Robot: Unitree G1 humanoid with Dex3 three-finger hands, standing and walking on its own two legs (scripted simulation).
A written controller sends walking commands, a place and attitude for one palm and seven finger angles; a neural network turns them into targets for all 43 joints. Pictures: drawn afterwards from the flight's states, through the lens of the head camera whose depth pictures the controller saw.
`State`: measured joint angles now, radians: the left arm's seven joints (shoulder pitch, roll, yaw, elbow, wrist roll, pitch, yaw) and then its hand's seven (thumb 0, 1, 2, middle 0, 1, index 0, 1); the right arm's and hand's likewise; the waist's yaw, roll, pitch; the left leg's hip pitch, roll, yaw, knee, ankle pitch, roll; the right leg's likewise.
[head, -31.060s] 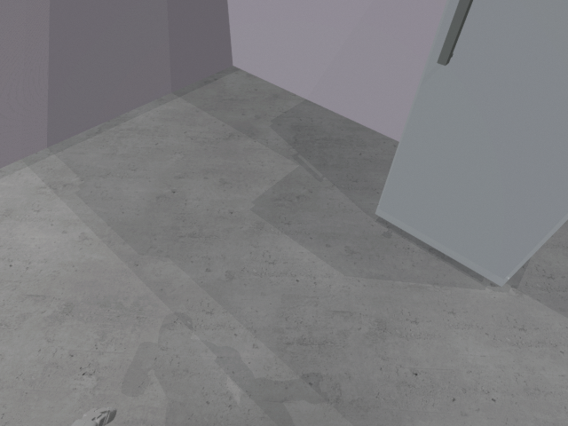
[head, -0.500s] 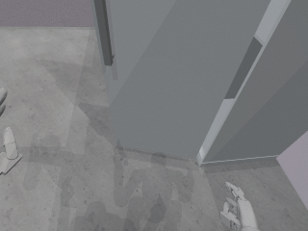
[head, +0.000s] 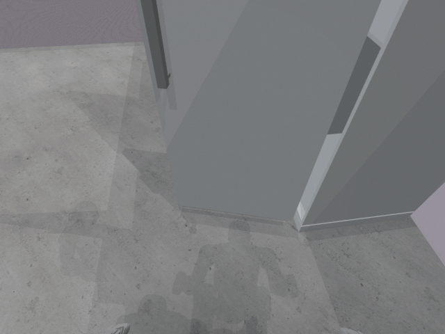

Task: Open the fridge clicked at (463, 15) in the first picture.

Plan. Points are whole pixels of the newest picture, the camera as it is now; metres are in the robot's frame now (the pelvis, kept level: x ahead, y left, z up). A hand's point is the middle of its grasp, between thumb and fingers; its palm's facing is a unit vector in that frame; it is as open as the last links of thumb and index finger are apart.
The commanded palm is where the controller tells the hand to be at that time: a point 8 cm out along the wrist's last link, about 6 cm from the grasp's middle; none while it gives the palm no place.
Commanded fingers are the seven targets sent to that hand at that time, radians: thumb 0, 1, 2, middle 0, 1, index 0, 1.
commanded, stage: let the arm hang, fingers relaxed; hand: left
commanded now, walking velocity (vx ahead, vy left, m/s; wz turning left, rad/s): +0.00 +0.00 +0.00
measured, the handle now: out of the picture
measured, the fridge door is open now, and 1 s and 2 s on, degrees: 73 73 73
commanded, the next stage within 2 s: look to check the result in 0.84 s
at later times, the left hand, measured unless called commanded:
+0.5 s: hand out of the picture +0.02 +0.22 -0.16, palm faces -0.01 -0.96 -0.28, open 7.4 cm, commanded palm none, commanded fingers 0.00 0.90 0.90 -0.20 -0.30 -0.20 -0.30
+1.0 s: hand out of the picture +0.09 +0.21 -0.15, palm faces -0.03 -0.97 -0.25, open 7.4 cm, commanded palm none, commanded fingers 0.00 0.90 0.90 -0.20 -0.30 -0.20 -0.30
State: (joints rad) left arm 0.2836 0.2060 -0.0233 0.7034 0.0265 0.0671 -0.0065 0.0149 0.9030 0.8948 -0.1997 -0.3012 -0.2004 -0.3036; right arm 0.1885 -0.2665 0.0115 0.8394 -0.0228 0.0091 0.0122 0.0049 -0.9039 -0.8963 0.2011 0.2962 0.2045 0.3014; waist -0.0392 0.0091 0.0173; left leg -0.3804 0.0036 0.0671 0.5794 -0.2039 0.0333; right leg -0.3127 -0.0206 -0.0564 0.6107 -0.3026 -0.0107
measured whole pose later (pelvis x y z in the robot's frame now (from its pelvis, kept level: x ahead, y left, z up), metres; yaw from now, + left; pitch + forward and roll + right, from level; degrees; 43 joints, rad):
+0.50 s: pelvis +0.01 +0.01 +0.01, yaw +0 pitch +0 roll -1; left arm 0.27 0.24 0.01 1.11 0.02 0.01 0.01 0.01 0.91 0.89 -0.20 -0.30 -0.20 -0.30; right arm 0.26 -0.21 -0.02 1.08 -0.02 0.02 -0.01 0.00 -0.90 -0.90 0.20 0.30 0.20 0.30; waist -0.01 0.03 0.01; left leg -0.29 0.01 0.07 0.45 -0.15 0.04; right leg -0.21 -0.01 -0.05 0.44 -0.22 0.00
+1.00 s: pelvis +0.04 +0.00 +0.02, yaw -1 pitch +0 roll +0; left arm 0.16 0.25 0.00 1.13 0.01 -0.01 0.01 0.01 0.90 0.89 -0.20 -0.30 -0.20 -0.30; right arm 0.15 -0.25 -0.01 1.13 -0.01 -0.01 -0.01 0.00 -0.90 -0.90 0.20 0.30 0.20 0.30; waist -0.01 -0.01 0.03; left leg -0.20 0.00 0.07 0.35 -0.15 0.03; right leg -0.12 -0.01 -0.05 0.34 -0.22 0.00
